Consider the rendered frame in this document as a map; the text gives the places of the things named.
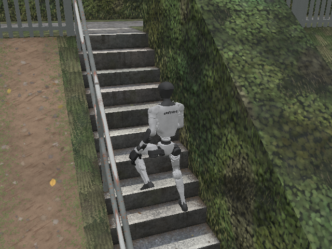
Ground stairs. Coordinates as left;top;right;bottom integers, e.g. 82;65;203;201
75;33;220;249

